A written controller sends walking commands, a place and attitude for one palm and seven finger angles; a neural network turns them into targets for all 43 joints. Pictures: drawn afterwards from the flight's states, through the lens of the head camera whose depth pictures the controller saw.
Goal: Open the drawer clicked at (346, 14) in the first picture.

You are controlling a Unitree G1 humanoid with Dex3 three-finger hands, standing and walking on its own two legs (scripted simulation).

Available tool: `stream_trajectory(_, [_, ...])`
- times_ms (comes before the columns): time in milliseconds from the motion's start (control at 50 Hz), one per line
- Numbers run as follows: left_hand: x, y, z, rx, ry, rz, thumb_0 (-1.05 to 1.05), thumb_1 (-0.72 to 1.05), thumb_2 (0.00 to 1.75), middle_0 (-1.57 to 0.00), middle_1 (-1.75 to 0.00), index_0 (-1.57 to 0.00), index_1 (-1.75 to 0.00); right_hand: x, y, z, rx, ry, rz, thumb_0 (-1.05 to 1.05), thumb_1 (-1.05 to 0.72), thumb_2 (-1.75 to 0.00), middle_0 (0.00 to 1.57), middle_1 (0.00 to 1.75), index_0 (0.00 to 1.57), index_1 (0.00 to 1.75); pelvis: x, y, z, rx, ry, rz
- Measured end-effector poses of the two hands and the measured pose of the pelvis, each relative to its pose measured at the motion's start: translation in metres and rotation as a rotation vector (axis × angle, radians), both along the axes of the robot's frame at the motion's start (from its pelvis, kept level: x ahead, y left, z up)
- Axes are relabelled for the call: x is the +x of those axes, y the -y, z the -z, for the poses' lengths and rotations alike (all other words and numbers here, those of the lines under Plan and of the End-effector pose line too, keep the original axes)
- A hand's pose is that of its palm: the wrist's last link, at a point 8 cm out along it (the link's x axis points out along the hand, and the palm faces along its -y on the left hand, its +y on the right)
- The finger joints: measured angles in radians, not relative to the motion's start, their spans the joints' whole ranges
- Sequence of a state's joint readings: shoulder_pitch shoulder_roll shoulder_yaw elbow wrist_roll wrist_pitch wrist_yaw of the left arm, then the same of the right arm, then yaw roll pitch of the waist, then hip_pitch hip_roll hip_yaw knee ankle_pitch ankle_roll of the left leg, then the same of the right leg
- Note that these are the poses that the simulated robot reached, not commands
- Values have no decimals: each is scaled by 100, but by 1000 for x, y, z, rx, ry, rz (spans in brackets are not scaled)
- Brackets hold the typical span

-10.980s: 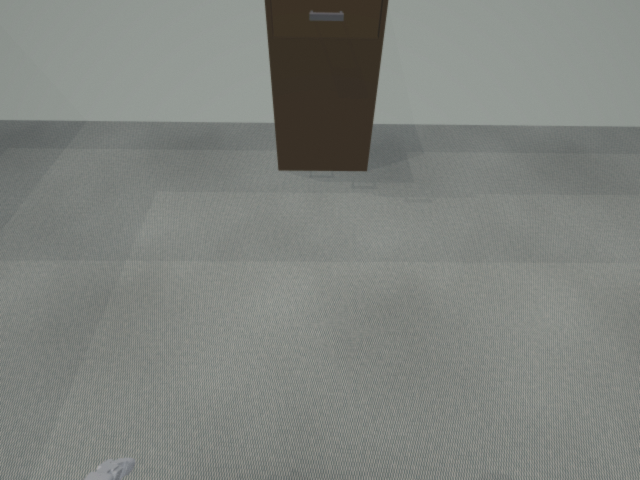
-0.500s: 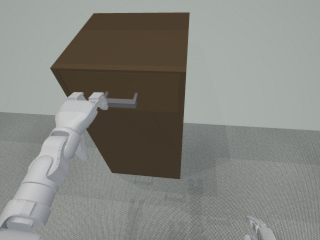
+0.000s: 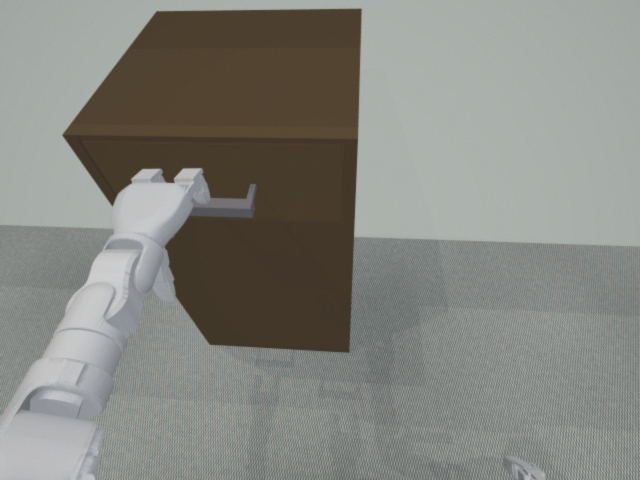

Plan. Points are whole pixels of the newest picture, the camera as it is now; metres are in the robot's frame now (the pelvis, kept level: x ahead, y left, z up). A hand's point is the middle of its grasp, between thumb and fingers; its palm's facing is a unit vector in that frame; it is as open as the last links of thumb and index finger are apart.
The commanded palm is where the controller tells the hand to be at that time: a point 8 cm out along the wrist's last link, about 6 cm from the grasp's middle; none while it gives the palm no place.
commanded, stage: move the hooked fingers above the handle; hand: left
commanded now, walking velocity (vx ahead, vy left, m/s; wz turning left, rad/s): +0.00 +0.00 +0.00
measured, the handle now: (217, 198) +0.54 +0.21 +0.00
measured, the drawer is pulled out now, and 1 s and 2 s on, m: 0.00 0.00 0.00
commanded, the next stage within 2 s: none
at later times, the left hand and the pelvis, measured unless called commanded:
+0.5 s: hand (198, 212) +0.46 +0.21 +0.05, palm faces -0.05 +0.00 -1.00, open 13.9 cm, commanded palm +0.45 +0.21 +0.11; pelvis -0.01 +0.01 -0.01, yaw +0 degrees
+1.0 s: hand (199, 210) +0.47 +0.21 +0.05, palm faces -0.05 -0.02 -1.00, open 13.9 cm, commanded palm +0.46 +0.22 +0.11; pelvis -0.01 +0.01 -0.01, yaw -1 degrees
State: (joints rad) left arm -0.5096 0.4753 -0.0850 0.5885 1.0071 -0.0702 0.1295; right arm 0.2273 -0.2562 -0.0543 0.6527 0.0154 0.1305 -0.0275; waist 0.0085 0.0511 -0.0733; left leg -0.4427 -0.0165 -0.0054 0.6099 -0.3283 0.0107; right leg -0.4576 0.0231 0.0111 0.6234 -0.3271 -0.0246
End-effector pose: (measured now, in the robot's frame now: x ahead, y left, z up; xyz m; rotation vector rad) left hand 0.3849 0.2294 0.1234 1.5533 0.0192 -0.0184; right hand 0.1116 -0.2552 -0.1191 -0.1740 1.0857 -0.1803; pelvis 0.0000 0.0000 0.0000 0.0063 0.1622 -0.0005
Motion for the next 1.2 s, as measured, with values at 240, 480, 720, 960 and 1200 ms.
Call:
stream_trajectory(240, [29, 14, 5, -11, 11, 62, 0, -49, 30, -32, -120, -32, -120, -26, 0, 6, -8, -67, 41, 1, -91, -90, 20, 30, 20, 30, 1, -5, 5, -4, -37, 6])
stream_trajectory(480, [54, 16, 15, 16, -21, 17, 0, -49, 30, -32, -120, -32, -120, -77, 2, 12, -16, -179, 100, 1, -91, -90, 20, 30, 20, 30, -6, -7, 8, -9, -75, 6])
stream_trajectory(720, [83, 26, 13, 6, 16, -2, 0, -49, 30, -32, -120, -32, -120, -123, 7, 11, -43, -246, 176, 0, -91, -90, 20, 30, 20, 30, -9, -8, 12, -9, -120, 31])
stream_trajectory(960, [63, 12, 22, 5, -48, 33, 0, -49, 30, -32, -120, -32, -120, -116, 4, 7, -45, -243, 161, 1, -91, -90, 20, 30, 20, 30, -6, -9, 9, -17, -97, 20])
stream_trajectory(1200, [78, 9, 10, 31, 23, -44, 0, -49, 30, -32, -120, -32, -120, -80, 3, 9, -39, -153, 114, 0, -91, -90, 20, 30, 20, 30, -9, -12, 12, -16, -115, 14])
